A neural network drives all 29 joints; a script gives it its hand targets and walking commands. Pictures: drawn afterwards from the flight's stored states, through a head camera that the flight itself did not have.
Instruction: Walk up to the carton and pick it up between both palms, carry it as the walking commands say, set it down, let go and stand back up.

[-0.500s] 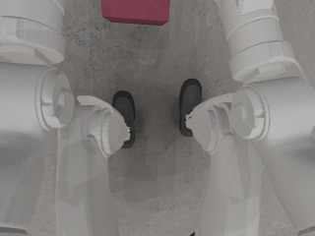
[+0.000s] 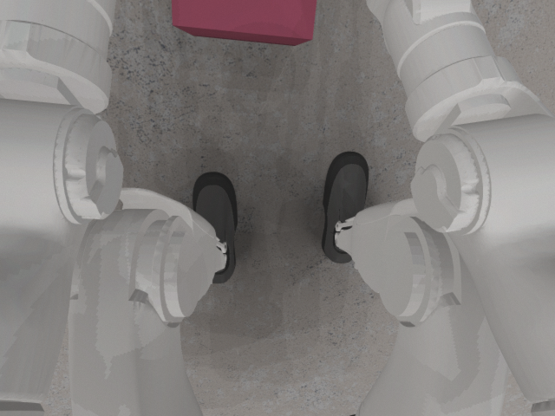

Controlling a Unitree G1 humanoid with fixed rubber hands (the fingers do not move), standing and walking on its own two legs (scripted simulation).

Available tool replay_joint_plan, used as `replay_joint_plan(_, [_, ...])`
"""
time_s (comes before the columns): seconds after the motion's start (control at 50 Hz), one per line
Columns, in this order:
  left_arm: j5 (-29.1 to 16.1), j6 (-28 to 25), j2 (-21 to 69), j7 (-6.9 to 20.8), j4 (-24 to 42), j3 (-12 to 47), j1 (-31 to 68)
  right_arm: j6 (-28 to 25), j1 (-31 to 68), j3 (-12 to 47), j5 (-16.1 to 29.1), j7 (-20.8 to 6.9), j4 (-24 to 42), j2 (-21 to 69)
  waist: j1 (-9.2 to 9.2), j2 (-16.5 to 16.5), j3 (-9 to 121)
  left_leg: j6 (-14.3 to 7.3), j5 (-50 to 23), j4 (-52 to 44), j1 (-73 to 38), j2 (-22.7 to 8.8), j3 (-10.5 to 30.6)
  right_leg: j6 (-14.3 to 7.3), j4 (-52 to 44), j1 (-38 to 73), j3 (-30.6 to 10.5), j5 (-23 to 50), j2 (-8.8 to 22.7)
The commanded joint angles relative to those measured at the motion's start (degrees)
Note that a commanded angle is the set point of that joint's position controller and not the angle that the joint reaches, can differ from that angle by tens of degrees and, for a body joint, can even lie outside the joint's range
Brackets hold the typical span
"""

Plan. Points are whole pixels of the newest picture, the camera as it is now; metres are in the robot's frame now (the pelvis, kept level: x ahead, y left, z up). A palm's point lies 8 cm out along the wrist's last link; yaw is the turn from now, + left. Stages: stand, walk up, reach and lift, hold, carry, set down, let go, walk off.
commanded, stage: reach and lift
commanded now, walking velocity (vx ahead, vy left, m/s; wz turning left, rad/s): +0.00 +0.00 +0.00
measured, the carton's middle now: out of the picture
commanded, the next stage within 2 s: none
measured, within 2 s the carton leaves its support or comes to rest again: leaves its support in 1.76 s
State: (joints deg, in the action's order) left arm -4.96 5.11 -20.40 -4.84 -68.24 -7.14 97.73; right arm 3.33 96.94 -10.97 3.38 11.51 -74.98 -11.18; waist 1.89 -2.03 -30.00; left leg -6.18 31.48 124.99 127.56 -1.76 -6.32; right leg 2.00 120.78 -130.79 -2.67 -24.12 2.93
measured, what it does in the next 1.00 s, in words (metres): stands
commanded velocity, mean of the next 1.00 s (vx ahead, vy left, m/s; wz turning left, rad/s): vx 0.00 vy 0.00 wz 0.00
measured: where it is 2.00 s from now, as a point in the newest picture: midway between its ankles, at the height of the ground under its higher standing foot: (279, 235)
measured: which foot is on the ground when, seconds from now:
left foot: down 0.00-1.00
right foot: down 0.00-1.00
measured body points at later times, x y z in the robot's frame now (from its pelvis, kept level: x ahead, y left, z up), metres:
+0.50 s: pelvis +0.01 +0.00 -0.01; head +0.40 +0.01 +0.19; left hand +0.59 +0.14 -0.23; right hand +0.57 -0.12 -0.23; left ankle +0.12 +0.09 -0.34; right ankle +0.15 -0.14 -0.34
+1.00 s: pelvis +0.01 +0.00 -0.02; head +0.40 +0.02 +0.19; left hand +0.60 +0.14 -0.23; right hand +0.57 -0.11 -0.23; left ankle +0.12 +0.09 -0.34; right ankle +0.15 -0.14 -0.34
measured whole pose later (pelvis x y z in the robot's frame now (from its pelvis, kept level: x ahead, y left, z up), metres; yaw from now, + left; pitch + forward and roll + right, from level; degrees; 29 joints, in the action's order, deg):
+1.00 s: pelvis +0.01 +0.00 -0.02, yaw +0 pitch +34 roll -1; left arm -5.6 6.7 -21.6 -2.3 -69.7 -3.2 95.8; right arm 4.9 98.0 -11.0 3.4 6.1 -76.5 -11.4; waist 2.5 -3.1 -29.9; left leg -6.4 33.7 130.0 130.2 -1.7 -6.3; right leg 2.1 125.7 -133.3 -2.7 -26.3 3.0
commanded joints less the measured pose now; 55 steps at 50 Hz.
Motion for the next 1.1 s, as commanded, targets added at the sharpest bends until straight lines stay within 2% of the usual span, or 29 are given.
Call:
replay_joint_plan(0.0, [-4.3,-0.6,-4.4,2.2,-0.5,10.6,18.9,-3.4,11.0,-5.7,3.8,-1.3,5.3,-9.7,4.76,6.5,70.2,8.1,-11.9,-11.3,-38.2,3.8,11.0,-0.1,-0.4,32.9,8.5,8.6,-4.6])
replay_joint_plan(0.02, [-3.6,-0.7,-4.6,2.1,-2.3,10.7,18.4,-3.5,10.7,-7.4,2.8,-0.9,4.0,-12.6,6.57,8.5,67.8,8.5,-10.8,-9.8,-39.2,3.7,11.5,-0.3,0.3,29.8,8.7,7.7,-4.6])
replay_joint_plan(0.06, [-2.0,-1.2,-6.5,2.1,-0.8,9.1,18.4,-3.9,11.0,-7.0,3.6,-1.4,3.9,-11.4,3.74,7.5,64.4,8.3,-11.5,-9.8,-37.9,3.7,12.9,-0.1,1.8,27.0,8.3,8.1,-4.6])
replay_joint_plan(0.08, [-2.5,-1.2,-5.6,2.4,0.9,9.9,19.0,-4.0,12.1,-7.6,3.2,-1.7,6.7,-10.8,5.59,9.1,68.3,8.9,-12.5,-10.1,-39.0,3.8,11.2,-0.3,1.1,31.4,8.7,10.2,-4.4])
replay_joint_plan(0.1, [-2.7,-1.7,-8.2,2.1,1.4,9.8,21.0,-4.5,12.7,-8.0,4.3,-1.8,7.2,-10.7,4.32,9.8,66.9,8.4,-12.1,-9.7,-38.7,3.1,12.2,0.2,1.8,28.5,7.9,9.2,-4.7])
replay_joint_plan(0.14, [-1.2,-2.0,-6.9,1.5,4.1,9.9,20.8,-5.2,11.5,-9.4,3.0,-1.0,7.1,-11.8,6.31,11.5,70.8,9.2,-15.1,-9.2,-41.6,3.0,12.5,-0.8,2.7,28.8,8.9,11.6,-5.0])
replay_joint_plan(0.16, [-1.5,-2.3,-7.2,1.1,3.7,10.3,20.3,-5.2,13.7,-7.9,4.1,-1.4,6.4,-12.5,4.55,12.3,69.3,9.2,-15.9,-8.7,-40.9,3.7,11.4,-0.7,2.6,30.3,8.0,12.4,-4.9])
replay_joint_plan(0.18, [-4.1,-2.5,-3.5,1.6,7.5,13.2,22.5,-5.4,11.1,-7.5,4.4,-1.8,6.3,-9.9,8.02,10.7,72.0,9.0,-18.3,-9.9,-45.2,3.7,14.3,-1.1,3.6,29.5,9.4,13.5,-4.8])
replay_joint_plan(0.2, [-5.4,-2.7,-3.8,1.6,7.6,14.0,22.3,-5.5,11.9,-7.0,6.2,-2.2,7.2,-10.3,6.15,13.6,72.9,9.0,-19.2,-9.6,-45.7,3.3,13.6,-1.5,3.2,29.2,8.3,13.7,-4.4])
replay_joint_plan(0.24, [-6.0,-2.2,-2.9,1.6,5.6,13.7,21.4,-5.4,11.7,-5.7,5.7,-2.2,5.3,-10.2,6.48,9.0,72.5,8.4,-20.0,-8.5,-43.7,3.9,12.5,-0.9,3.6,30.9,9.4,13.0,-4.7])
replay_joint_plan(0.28, [-4.8,-2.4,-4.3,1.2,7.5,13.2,21.0,-4.9,8.5,-7.6,5.1,-2.1,4.9,-10.2,5.94,12.1,72.2,8.6,-19.8,-8.6,-45.8,3.9,12.9,-1.2,4.2,30.2,8.7,13.6,-4.9])
replay_joint_plan(0.38, [-4.8,-2.2,-1.1,2.5,4.6,11.9,18.4,-5.0,10.5,-4.9,4.5,-2.7,4.8,-8.4,4.94,7.0,68.6,8.1,-17.2,-8.8,-40.1,4.8,11.4,-0.7,3.2,32.2,8.5,11.2,-5.1])
replay_joint_plan(0.42, [-4.6,-2.7,-0.7,2.5,6.9,13.8,21.0,-5.5,11.1,-5.9,5.4,-2.8,7.7,-7.3,6.74,10.4,70.1,8.5,-18.8,-8.5,-43.9,3.8,12.6,-0.8,4.4,30.8,8.7,13.7,-4.9])
replay_joint_plan(0.5, [-4.3,-2.8,3.6,3.4,4.9,13.8,18.1,-5.0,9.3,-4.7,5.0,-3.5,2.5,-2.5,4.50,9.0,66.0,7.9,-15.9,-9.6,-40.9,4.9,12.4,-0.9,3.6,32.3,8.3,10.6,-5.3])
replay_joint_plan(0.52, [-3.7,-2.9,5.1,4.0,6.7,14.6,19.7,-5.3,9.6,-4.7,4.5,-3.7,4.7,-1.5,6.43,10.1,67.3,7.7,-18.2,-8.3,-39.4,4.9,11.8,-1.4,3.1,33.2,7.8,13.8,-6.1])
replay_joint_plan(0.54, [-4.0,-3.3,7.9,4.6,6.0,13.9,20.5,-5.6,11.6,-2.1,5.6,-4.4,7.6,3.2,4.49,7.6,68.3,7.1,-17.5,-8.1,-39.9,5.5,11.7,-1.5,3.3,35.1,7.8,12.9,-6.3])
replay_joint_plan(0.58, [-4.1,-2.4,13.1,6.0,3.9,16.0,22.7,-4.9,12.8,-2.0,5.0,-5.8,3.9,5.6,6.37,10.8,65.4,7.5,-18.1,-8.0,-41.6,5.0,12.0,-1.7,3.2,31.4,7.7,12.0,-6.0])
replay_joint_plan(0.62, [-1.4,-2.9,15.7,6.9,5.7,13.0,21.9,-5.1,13.2,-0.2,4.6,-7.0,6.3,11.4,3.83,6.6,65.2,6.3,-16.1,-8.4,-36.1,5.9,11.6,-1.4,3.3,34.9,7.9,12.4,-6.8])
replay_joint_plan(0.66, [-2.1,-2.6,22.9,8.9,6.9,16.0,23.0,-4.4,12.1,-1.4,3.6,-8.1,5.0,16.0,6.86,8.6,63.6,6.6,-13.9,-7.9,-35.9,6.2,11.5,-2.1,3.5,32.5,8.0,11.9,-7.2])
replay_joint_plan(0.72, [-2.0,-1.6,26.8,10.5,5.1,15.2,27.0,-4.2,17.2,0.1,3.9,-10.1,7.0,19.8,5.29,8.0,64.0,6.8,-12.8,-7.5,-36.7,6.1,11.3,-2.4,3.8,33.2,7.8,9.5,-6.7])
replay_joint_plan(0.78, [-0.5,-0.2,38.3,13.6,5.0,17.0,25.5,-2.6,16.9,1.0,2.2,-12.8,7.0,31.7,5.97,7.1,57.6,6.0,-13.7,-7.6,-34.3,6.8,11.7,-2.6,4.1,27.4,8.3,9.9,-7.6])
replay_joint_plan(0.8, [-0.8,0.6,42.6,14.5,5.1,17.4,25.5,-2.1,17.6,-0.4,1.6,-13.5,8.4,31.3,8.35,10.3,58.7,6.4,-12.6,-7.2,-35.4,7.0,11.5,-2.6,4.0,29.6,8.8,8.9,-7.5])
replay_joint_plan(0.82, [1.0,1.2,41.5,15.4,4.0,14.7,24.5,-1.3,16.4,1.0,1.2,-14.2,7.5,33.5,4.44,7.7,56.9,6.2,-10.0,-7.6,-30.6,7.7,10.2,-2.1,3.9,30.5,8.5,6.9,-7.5])
replay_joint_plan(0.84, [0.3,1.0,43.8,16.4,5.9,15.3,26.4,-0.3,14.2,-0.1,1.0,-14.9,7.9,38.0,6.49,6.5,56.1,5.9,-8.1,-7.3,-28.3,7.4,10.0,-2.8,3.0,28.6,8.5,6.6,-7.8])
replay_joint_plan(0.9, [1.0,2.3,46.9,18.1,4.1,15.5,24.0,0.2,14.2,-0.9,-0.1,-16.4,9.6,40.0,6.50,8.2,54.7,5.5,-8.9,-8.3,-30.8,7.1,11.1,-3.2,3.8,26.6,9.1,7.0,-7.6])
replay_joint_plan(0.94, [0.8,2.1,48.4,18.8,7.4,15.5,23.0,-0.2,17.6,1.8,1.6,-16.5,12.9,41.7,3.60,7.7,58.8,5.6,-10.3,-6.7,-28.3,7.7,10.3,-3.2,4.0,29.3,8.4,7.7,-8.0])
replay_joint_plan(0.98, [0.7,2.6,49.2,18.6,6.0,16.0,23.6,-0.2,17.5,0.8,2.7,-17.2,14.2,40.9,4.82,10.6,59.3,5.5,-11.7,-6.4,-31.3,7.1,10.7,-3.4,5.0,27.0,8.9,8.6,-7.7])
replay_joint_plan(1.0, [0.4,2.6,50.1,19.2,7.4,15.7,23.8,0.0,15.9,1.1,2.4,-16.8,12.7,42.2,5.40,7.7,59.8,5.7,-12.5,-5.9,-29.0,7.6,10.1,-3.4,4.3,28.9,8.8,9.7,-8.3])
replay_joint_plan(1.08, [0.9,2.8,52.7,19.0,6.9,14.7,21.5,-0.1,18.2,2.2,3.9,-17.6,14.8,42.3,2.63,10.2,56.2,4.7,-10.2,-7.2,-28.0,7.9,10.9,-3.9,5.5,24.4,8.3,7.7,-8.2])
